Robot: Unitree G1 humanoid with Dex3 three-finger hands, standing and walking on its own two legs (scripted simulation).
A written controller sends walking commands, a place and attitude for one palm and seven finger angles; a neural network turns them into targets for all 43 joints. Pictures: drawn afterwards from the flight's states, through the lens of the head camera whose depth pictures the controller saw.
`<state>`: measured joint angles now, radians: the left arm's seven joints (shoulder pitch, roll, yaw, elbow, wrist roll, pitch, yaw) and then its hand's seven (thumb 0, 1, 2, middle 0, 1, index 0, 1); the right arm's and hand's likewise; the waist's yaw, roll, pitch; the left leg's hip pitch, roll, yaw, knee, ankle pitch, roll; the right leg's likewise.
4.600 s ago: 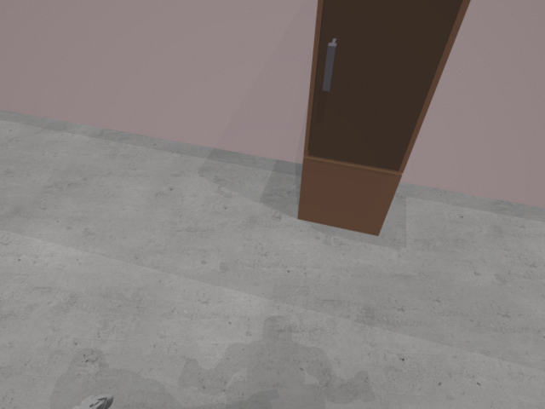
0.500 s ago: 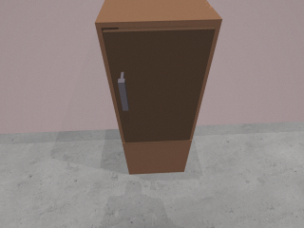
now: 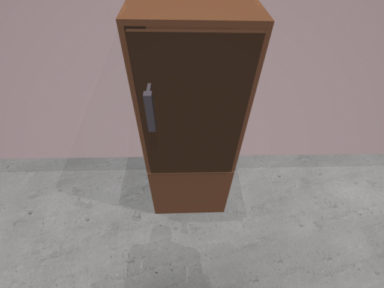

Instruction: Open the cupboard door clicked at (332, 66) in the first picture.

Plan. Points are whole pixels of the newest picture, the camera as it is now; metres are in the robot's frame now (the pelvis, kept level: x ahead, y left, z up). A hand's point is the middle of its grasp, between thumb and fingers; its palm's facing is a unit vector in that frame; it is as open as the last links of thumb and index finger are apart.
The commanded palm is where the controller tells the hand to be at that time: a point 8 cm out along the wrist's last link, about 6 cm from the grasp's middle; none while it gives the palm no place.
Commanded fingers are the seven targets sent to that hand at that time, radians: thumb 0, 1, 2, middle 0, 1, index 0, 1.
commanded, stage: look again from close up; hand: left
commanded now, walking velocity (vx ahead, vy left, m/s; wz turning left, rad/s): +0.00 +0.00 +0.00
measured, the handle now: (150, 107) +0.60 +0.15 +0.03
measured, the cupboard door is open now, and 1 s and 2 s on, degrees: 0 0 0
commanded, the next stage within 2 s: shuffle to correct the standing spot in 0.54 s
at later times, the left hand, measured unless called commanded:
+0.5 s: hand out of the picture +0.05 +0.22 -0.18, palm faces +0.02 -0.98 -0.21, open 7.4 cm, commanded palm none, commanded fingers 0.00 0.90 0.90 -0.20 -0.30 -0.20 -0.30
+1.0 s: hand out of the picture +0.02 +0.18 -0.18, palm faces +0.03 -0.98 -0.21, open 7.4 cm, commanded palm none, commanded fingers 0.00 0.90 0.90 -0.20 -0.30 -0.20 -0.30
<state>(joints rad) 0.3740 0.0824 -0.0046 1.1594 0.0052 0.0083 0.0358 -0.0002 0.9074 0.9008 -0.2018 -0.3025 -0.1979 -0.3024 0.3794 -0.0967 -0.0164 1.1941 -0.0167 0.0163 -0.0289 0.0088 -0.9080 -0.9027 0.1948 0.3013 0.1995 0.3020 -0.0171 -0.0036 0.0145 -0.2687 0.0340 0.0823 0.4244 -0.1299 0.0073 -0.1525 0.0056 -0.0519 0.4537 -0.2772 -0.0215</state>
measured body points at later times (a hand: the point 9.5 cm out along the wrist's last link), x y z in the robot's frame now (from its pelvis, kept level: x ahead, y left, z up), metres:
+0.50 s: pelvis +0.03 +0.04 -0.01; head +0.04 +0.04 +0.44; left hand +0.05 +0.27 -0.16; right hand +0.05 -0.19 -0.16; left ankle +0.06 +0.12 -0.74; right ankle -0.02 -0.10 -0.74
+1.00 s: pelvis +0.04 +0.00 -0.01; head +0.06 +0.00 +0.44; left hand +0.02 +0.23 -0.16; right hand +0.06 -0.23 -0.17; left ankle +0.06 +0.11 -0.74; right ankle -0.01 -0.10 -0.74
